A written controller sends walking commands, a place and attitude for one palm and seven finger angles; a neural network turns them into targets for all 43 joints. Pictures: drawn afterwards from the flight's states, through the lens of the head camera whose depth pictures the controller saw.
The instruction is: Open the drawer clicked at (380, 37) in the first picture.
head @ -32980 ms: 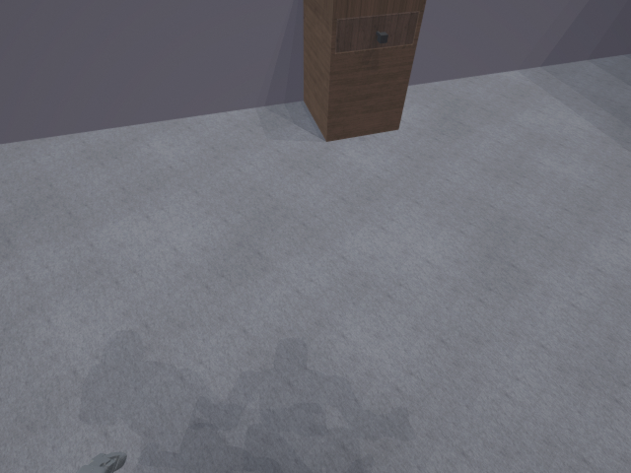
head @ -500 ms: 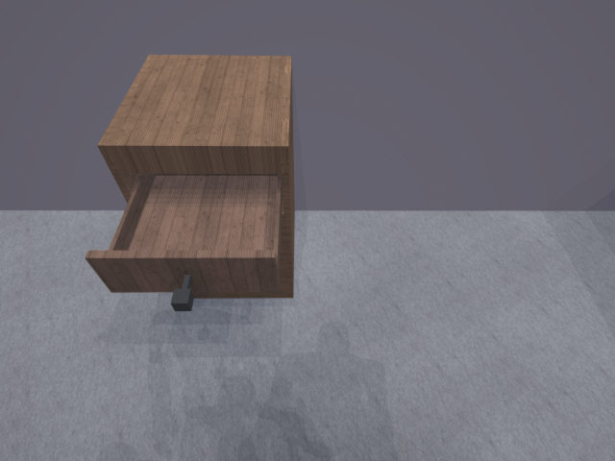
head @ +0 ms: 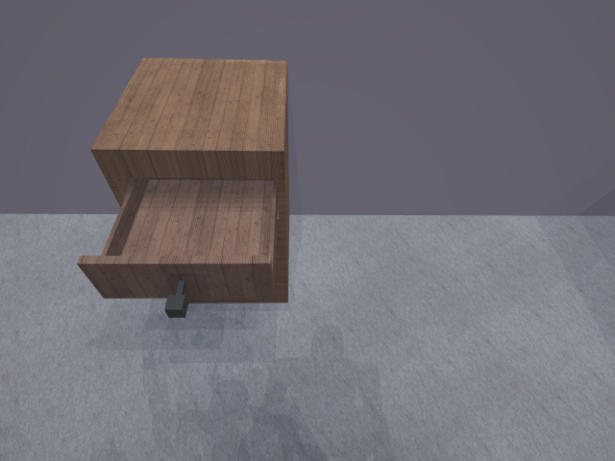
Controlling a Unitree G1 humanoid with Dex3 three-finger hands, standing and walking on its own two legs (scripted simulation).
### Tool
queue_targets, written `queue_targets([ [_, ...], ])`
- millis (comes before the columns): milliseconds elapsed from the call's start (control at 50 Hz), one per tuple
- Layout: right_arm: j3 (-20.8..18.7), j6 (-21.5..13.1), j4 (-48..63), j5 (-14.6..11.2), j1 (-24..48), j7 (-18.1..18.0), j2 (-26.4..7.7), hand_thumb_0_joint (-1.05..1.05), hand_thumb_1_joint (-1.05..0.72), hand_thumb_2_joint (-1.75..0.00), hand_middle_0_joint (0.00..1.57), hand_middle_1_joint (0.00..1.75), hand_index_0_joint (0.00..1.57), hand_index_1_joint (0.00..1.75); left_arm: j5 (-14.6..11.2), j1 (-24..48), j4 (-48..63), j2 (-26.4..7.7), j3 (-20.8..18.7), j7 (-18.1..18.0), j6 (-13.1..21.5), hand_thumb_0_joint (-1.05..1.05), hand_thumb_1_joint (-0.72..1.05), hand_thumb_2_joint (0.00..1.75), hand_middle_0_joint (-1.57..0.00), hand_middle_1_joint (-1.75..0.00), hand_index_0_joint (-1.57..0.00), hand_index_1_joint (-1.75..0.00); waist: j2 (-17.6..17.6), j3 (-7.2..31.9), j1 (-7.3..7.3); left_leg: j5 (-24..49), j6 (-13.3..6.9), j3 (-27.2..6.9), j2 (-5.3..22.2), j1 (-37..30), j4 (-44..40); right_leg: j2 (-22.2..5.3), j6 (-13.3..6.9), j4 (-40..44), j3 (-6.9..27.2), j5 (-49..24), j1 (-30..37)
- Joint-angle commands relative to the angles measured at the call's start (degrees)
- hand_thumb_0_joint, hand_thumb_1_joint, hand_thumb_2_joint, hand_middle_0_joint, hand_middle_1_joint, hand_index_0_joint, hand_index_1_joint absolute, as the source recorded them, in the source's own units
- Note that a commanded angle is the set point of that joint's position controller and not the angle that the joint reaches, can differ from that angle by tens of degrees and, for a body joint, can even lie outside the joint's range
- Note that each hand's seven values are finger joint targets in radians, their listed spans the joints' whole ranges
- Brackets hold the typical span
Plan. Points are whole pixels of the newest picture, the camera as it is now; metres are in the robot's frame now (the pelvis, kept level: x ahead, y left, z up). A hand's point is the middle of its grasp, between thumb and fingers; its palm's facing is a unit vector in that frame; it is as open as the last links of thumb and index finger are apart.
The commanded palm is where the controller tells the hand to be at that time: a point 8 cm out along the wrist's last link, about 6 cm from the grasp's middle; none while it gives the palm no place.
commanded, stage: look to check the result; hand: left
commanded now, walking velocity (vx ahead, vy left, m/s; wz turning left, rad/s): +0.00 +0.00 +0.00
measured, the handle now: (178, 298) +0.45 +0.29 -0.23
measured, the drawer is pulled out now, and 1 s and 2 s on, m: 0.25 0.25 0.25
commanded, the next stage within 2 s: stand and wait in 0.44 s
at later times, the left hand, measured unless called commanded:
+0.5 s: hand out of the picture -0.01 +0.15 -0.18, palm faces +0.02 -0.99 -0.17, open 7.4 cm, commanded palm none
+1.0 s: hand out of the picture +0.00 +0.14 -0.18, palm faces +0.02 -0.99 -0.17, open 7.4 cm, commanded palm none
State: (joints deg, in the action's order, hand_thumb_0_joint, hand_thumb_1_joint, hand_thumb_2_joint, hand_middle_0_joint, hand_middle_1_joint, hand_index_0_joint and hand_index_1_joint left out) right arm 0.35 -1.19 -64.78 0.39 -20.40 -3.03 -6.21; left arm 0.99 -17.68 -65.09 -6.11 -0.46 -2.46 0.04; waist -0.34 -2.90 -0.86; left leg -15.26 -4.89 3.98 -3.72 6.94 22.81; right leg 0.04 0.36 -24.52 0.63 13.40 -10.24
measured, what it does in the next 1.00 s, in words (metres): stands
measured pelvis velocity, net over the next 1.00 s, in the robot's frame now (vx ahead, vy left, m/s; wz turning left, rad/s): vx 0.01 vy -0.01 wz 0.00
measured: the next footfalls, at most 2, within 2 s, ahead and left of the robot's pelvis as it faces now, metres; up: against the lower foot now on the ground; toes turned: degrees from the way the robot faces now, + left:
none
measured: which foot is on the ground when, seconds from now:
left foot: down 0.00-1.00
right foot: down 0.00-1.00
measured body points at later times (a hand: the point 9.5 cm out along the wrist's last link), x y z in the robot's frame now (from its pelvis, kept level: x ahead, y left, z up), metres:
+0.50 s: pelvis +0.01 -0.01 +0.00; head +0.03 -0.01 +0.45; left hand -0.01 +0.20 -0.16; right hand -0.03 -0.21 -0.16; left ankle -0.03 +0.06 -0.74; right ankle +0.00 -0.13 -0.74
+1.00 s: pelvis +0.01 -0.01 +0.00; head +0.04 -0.01 +0.45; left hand +0.00 +0.20 -0.16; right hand -0.02 -0.22 -0.16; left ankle -0.03 +0.06 -0.74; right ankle +0.00 -0.13 -0.74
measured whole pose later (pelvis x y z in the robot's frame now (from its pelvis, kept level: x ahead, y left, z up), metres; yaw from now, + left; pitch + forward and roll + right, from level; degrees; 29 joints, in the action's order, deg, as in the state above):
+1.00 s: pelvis +0.01 -0.01 +0.00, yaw +0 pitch -1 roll +0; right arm 0.3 -1.1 -65.5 0.3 -18.2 -2.9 -6.3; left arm 0.8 -16.2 -65.7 -6.7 -0.3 -2.5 0.4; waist -0.1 -4.0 -0.9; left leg -15.6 -3.8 3.5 -2.8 5.5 21.6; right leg 0.9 -0.6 -23.3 0.3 13.8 -8.8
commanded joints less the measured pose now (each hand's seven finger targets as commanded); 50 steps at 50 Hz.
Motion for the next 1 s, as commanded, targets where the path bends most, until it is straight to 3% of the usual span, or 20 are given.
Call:
queue_targets([
  [0, -0.93, -0.10, 0.49, 0.16, -6.15, -0.22, -4.62, 0.00, -0.90, -0.90, 0.20, 0.30, 0.20, 0.30, -0.26, -5.58, 0.93, -4.43, -0.78, -0.54, 0.33, 0.00, 0.90, 0.90, -0.20, -0.30, -0.20, -0.30, 0.62, -2.33, 0.15, 14.84, 1.31, -8.20, 9.39, 0.51, -4.44, -4.21, -2.49, 2.52, 3.24, -8.42, -1.03],
  [260, -0.88, -0.01, -0.17, 0.23, -6.22, -0.22, -4.45, 0.00, -0.90, -0.90, 0.20, 0.30, 0.20, 0.30, -0.35, -4.49, 0.61, -4.34, -0.69, -0.62, 0.27, 0.00, 0.90, 0.90, -0.20, -0.30, -0.20, -0.30, 0.86, -4.21, -0.07, 13.65, 1.57, -8.28, 9.42, 1.23, -5.23, -4.19, -2.48, 2.88, 3.52, -7.60, -1.12],
  [340, -0.97, -0.12, -0.22, 0.21, -6.09, -0.21, -4.49, 0.00, -0.90, -0.90, 0.20, 0.30, 0.20, 0.30, -0.39, -4.61, 0.70, -4.56, -0.77, -0.62, 0.42, 0.00, 0.90, 0.90, -0.20, -0.30, -0.20, -0.30, 0.47, -2.61, 0.00, 15.58, 1.58, -7.81, 9.30, 0.14, -4.63, -4.43, -2.50, 2.80, 3.48, -9.25, -0.15],
  [480, -1.02, 0.07, -0.33, 0.23, -5.52, -0.05, -4.49, 0.00, -0.90, -0.90, 0.20, 0.30, 0.20, 0.30, -0.32, -4.37, 0.72, -4.56, -0.71, -0.57, 0.41, 0.00, 0.90, 0.90, -0.20, -0.30, -0.20, -0.30, 0.01, -4.30, -0.01, 11.41, 1.65, -7.93, 9.20, 1.10, -5.45, -4.37, -2.53, 3.53, 3.79, -7.48, -1.19],
  [600, -1.09, -0.04, -0.20, 0.08, -5.02, -0.06, -4.73, 0.00, -0.90, -0.90, 0.20, 0.30, 0.20, 0.30, -0.35, -4.55, 0.71, -4.93, -0.76, -0.61, 0.68, 0.00, 0.90, 0.90, -0.20, -0.30, -0.20, -0.30, 0.02, -2.09, 0.04, 14.53, 1.69, -7.51, 9.12, -0.35, -4.41, -4.56, -2.67, 3.32, 3.97, -10.12, -0.08],
  [980, -1.07, 0.07, -0.45, 0.15, -4.19, -0.13, -5.07, 0.00, -0.90, -0.90, 0.20, 0.30, 0.20, 0.30, -0.46, -3.88, 0.43, -5.17, -0.63, -0.55, 0.67, 0.00, 0.90, 0.90, -0.20, -0.30, -0.20, -0.30, 0.05, -2.73, 0.05, 14.52, 1.91, -7.36, 9.19, -0.68, -4.86, -4.69, -2.69, 3.93, 4.07, -10.33, 0.31],
])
